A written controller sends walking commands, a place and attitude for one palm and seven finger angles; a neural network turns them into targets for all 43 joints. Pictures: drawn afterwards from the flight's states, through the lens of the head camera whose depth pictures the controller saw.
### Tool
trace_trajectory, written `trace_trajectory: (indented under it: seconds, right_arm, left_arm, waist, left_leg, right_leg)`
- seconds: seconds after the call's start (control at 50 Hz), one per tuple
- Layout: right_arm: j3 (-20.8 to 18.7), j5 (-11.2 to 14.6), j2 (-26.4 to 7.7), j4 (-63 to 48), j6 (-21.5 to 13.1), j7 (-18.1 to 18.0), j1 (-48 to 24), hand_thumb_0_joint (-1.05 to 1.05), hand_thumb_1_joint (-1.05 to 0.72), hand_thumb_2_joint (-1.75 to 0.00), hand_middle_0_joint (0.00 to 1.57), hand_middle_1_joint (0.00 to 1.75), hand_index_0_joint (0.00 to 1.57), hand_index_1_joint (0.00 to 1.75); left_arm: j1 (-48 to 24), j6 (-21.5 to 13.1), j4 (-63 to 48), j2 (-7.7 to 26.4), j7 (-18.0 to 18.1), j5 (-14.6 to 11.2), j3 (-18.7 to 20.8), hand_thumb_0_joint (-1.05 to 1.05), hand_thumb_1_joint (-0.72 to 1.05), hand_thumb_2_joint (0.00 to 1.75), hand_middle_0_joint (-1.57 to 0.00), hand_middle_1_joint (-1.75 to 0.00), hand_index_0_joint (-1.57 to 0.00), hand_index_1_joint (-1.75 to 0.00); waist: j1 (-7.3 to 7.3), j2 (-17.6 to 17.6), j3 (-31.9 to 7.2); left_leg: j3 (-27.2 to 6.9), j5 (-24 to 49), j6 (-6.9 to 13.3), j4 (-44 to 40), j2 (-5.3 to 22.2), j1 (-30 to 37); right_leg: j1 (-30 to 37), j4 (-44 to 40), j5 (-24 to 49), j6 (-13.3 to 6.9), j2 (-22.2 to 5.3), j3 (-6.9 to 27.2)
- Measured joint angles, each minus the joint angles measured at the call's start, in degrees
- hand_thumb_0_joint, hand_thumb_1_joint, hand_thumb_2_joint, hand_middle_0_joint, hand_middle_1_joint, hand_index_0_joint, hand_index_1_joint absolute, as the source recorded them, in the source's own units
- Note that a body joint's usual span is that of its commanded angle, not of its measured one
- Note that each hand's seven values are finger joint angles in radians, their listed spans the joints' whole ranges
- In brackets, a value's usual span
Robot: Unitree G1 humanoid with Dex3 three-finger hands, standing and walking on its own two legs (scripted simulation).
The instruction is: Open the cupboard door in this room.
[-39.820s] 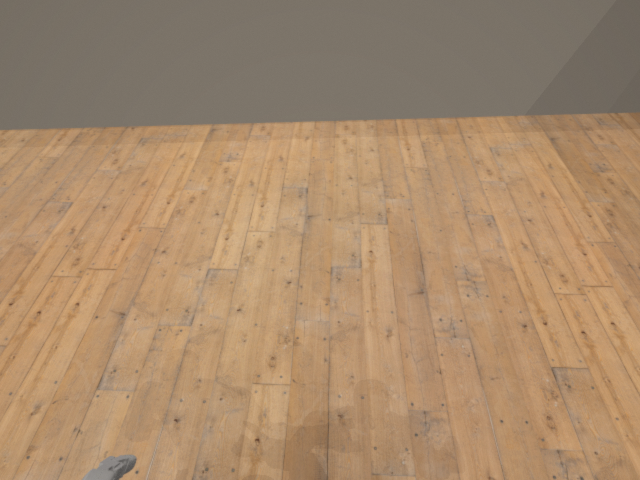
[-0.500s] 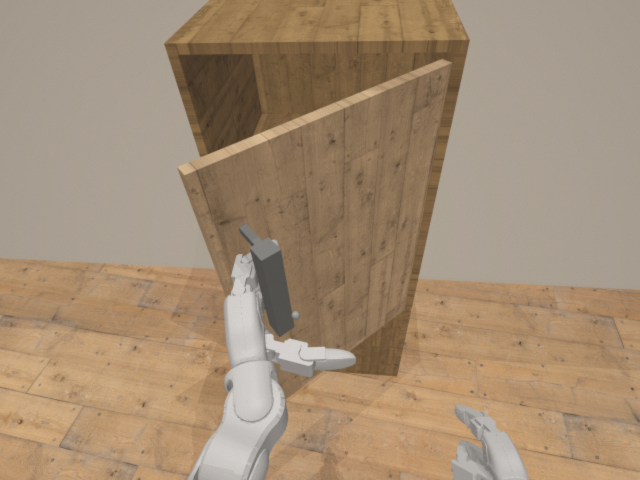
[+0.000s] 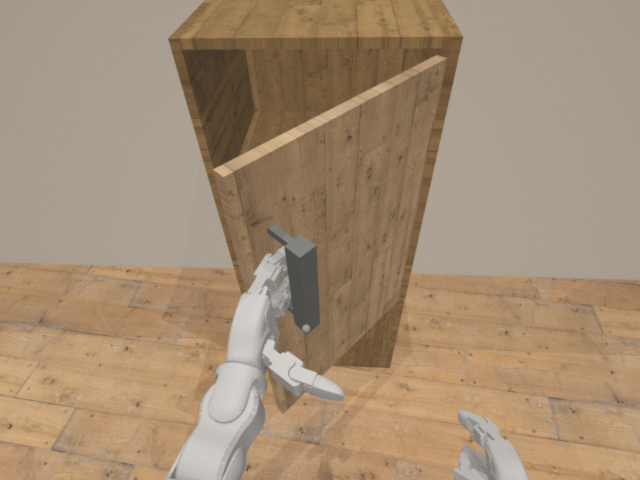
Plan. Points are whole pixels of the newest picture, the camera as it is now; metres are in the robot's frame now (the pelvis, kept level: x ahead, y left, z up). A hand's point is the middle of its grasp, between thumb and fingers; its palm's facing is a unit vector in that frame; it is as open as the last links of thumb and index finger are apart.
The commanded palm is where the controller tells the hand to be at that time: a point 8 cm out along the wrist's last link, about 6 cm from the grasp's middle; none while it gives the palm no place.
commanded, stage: slide the hand sideways off the handle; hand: left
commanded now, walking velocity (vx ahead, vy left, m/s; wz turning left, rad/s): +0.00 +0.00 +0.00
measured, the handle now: (292, 279) +0.34 +0.05 +0.09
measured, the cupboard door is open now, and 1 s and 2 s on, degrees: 48 45 45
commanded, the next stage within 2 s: draw the hand back to the body in 0.82 s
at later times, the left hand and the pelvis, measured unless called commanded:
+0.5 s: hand (248, 358) +0.24 +0.09 +0.09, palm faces -0.04 -1.00 +0.01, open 16.2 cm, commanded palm +0.21 +0.15 +0.09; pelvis +0.01 +0.00 +0.00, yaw +0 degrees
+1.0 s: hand (231, 377) +0.21 +0.11 +0.09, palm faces -0.06 -1.00 -0.02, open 16.3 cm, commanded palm +0.19 +0.18 +0.10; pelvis +0.01 +0.00 -0.01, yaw +1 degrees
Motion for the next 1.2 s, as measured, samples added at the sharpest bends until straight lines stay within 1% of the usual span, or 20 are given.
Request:
trace_trajectory:
  seconds: [0.08,0.14,0.3,0.58,0.78,0.86,0.94,1.02,1.1,1.2]
  right_arm:
    - [-0.02,-0.21,0.41,-1.02,-0.04,0.72,0.31,0.01,-0.9,-0.9,0.2,0.3,0.2,0.3]
    - [-0.06,-0.18,0.46,-1.63,0.08,0.93,0.52,0.01,-0.9,-0.9,0.2,0.3,0.2,0.3]
    - [0.0,0.12,0.05,-2.42,-0.44,0.44,0.27,0.01,-0.9,-0.9,0.2,0.3,0.2,0.3]
    - [-0.38,0.3,-0.67,-4.49,-3.42,-0.01,0.67,0.01,-0.9,-0.9,0.2,0.3,0.2,0.3]
    - [-0.46,0.65,-0.92,-4.93,-5.28,-0.57,2.4,0.01,-0.9,-0.9,0.2,0.3,0.2,0.3]
    - [-0.59,0.74,-1.31,-4.93,-6.0,-0.98,2.67,0.01,-0.9,-0.9,0.2,0.3,0.2,0.3]
    - [-0.75,0.81,-1.7,-4.68,-7.13,-1.37,2.63,0.01,-0.9,-0.9,0.2,0.3,0.2,0.3]
    - [-0.83,0.9,-1.48,-4.3,-7.55,-1.55,2.86,0.01,-0.9,-0.9,0.2,0.3,0.2,0.3]
    - [-0.69,1.3,-1.12,-3.89,-7.28,-1.86,3.38,0.01,-0.9,-0.9,0.2,0.3,0.2,0.3]
    - [-0.4,1.91,-1.54,-3.38,-7.61,-2.43,3.67,0.01,-0.9,-0.9,0.2,0.3,0.2,0.3]
  left_arm:
    - [1.92,-0.74,-1.77,0.4,1.1,1.68,0.44,-0.01,-0.5,0.3,-0.19,-0.32,-0.2,-0.33]
    - [4.23,-1.16,-3.93,1.31,0.68,1.92,0.94,-0.01,-0.5,0.3,-0.2,-0.32,-0.19,-0.32]
    - [10.38,-1.15,-9.59,3.4,-1.76,0.53,3.0,-0.01,-0.5,0.3,-0.2,-0.32,-0.2,-0.32]
    - [19.46,-2.49,-17.4,5.45,-6.04,-0.68,6.42,-0.01,-0.5,0.3,-0.16,-0.31,-0.16,-0.3]
    - [25.67,-3.69,-21.45,6.96,-9.94,-3.01,9.4,-0.01,-0.5,0.3,-0.15,-0.3,-0.15,-0.3]
    - [26.33,-3.98,-21.65,7.66,-10.89,-3.47,10.18,-0.01,-0.5,0.3,-0.15,-0.3,-0.15,-0.3]
    - [24.95,-4.24,-21.44,7.51,-11.13,-3.78,9.78,-0.01,-0.5,0.3,-0.15,-0.3,-0.15,-0.3]
    - [24.33,-3.95,-22.28,8.05,-11.42,-3.81,10.2,-0.01,-0.5,0.3,-0.15,-0.3,-0.15,-0.3]
    - [25.25,-2.81,-23.5,9.73,-11.91,-4.72,13.22,-0.01,-0.5,0.3,-0.15,-0.3,-0.15,-0.3]
    - [26.68,-0.68,-24.33,10.7,-13.72,-7.44,17.22,-0.01,-0.5,0.3,-0.15,-0.3,-0.15,-0.3]
  waist:
    - [-0.09,-0.4,0.01]
    - [0.08,-0.32,0.01]
    - [0.7,0.02,0.12]
    - [1.42,0.4,-0.6]
    - [1.5,0.82,-1.77]
    - [1.48,1.01,-1.66]
    - [1.32,1.26,-1.41]
    - [1.32,1.09,-1.87]
    - [1.38,1.02,-2.62]
    - [1.71,1.33,-2.98]
  left_leg:
    - [0.69,-0.16,0.16,0.05,0.22,0.07]
    - [0.98,-0.33,0.25,0.04,0.34,0.24]
    - [0.73,-0.74,0.37,0.19,0.26,0.3]
    - [-0.3,-2.36,0.22,2.78,-0.06,-2.41]
    - [-0.75,-3.4,-0.1,4.48,0.03,-3.93]
    - [-1.19,-3.66,-0.22,5.42,0.07,-4.84]
    - [-1.63,-3.79,-0.31,6.37,0.1,-5.93]
    - [-1.3,-3.82,-0.39,6.31,0.23,-5.98]
    - [-0.95,-3.74,-0.49,5.31,0.39,-4.55]
    - [-1.22,-3.49,-0.48,4.12,0.44,-2.7]
  right_leg:
    - [-0.24,0.15,0.08,0.13,0.14,0.71]
    - [-0.13,0.02,0.1,0.23,0.23,1.02]
    - [0.3,-0.42,-0.08,0.42,0.21,0.81]
    - [-1.71,1.64,-1.88,0.28,-0.04,-0.21]
    - [-2.99,3.17,-3.02,0.03,0.05,-0.62]
    - [-3.66,3.95,-3.38,-0.11,0.12,-1.06]
    - [-4.52,4.73,-3.6,-0.23,0.17,-1.5]
    - [-4.86,4.98,-3.64,-0.3,0.25,-1.14]
    - [-3.63,4.03,-3.43,-0.29,0.42,-0.73]
    - [-1.4,2.11,-2.83,-0.18,0.6,-0.93]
